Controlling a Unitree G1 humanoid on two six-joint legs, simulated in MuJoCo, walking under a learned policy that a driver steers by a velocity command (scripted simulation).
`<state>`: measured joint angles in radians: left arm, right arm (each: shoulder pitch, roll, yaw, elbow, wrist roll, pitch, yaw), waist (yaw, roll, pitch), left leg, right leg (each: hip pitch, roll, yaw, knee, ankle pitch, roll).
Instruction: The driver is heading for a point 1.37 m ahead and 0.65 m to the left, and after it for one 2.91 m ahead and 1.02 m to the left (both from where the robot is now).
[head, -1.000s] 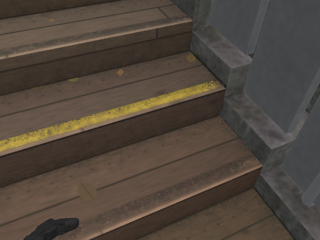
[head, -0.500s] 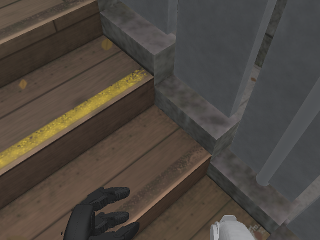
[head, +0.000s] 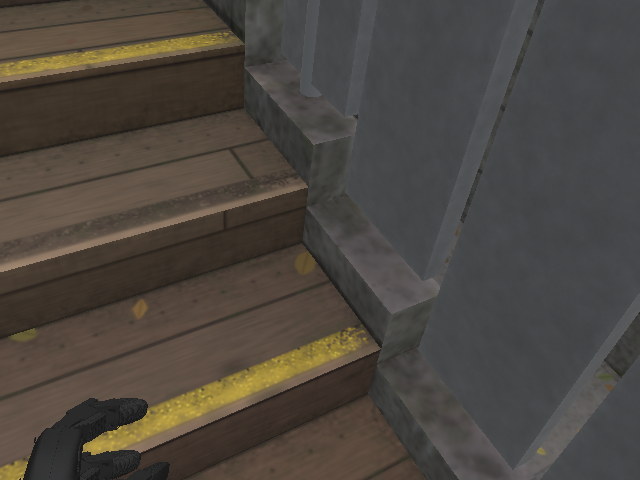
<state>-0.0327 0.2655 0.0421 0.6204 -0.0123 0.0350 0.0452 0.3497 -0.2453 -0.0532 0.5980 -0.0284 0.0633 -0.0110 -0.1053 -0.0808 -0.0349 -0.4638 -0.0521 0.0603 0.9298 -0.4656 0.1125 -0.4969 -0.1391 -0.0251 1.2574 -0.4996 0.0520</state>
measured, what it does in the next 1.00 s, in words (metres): walks ahead, turning left: right foot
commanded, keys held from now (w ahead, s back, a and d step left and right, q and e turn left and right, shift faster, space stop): q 0.38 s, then w+q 0.46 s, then w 0.16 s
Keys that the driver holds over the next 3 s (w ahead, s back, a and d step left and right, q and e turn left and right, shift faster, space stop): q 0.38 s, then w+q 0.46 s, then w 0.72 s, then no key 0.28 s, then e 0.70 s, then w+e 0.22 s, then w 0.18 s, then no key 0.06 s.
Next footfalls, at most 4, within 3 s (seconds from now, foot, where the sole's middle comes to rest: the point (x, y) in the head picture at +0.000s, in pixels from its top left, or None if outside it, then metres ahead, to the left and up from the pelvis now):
0.54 right None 0.15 -0.13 -0.72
1.02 left None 0.28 0.23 -0.57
1.52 right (109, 374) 0.63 0.27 -0.42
1.92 left None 0.63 0.59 -0.28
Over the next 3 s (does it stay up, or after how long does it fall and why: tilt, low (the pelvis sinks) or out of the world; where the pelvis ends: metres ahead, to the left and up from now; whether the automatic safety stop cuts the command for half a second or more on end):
stays up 0.83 0.43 0.48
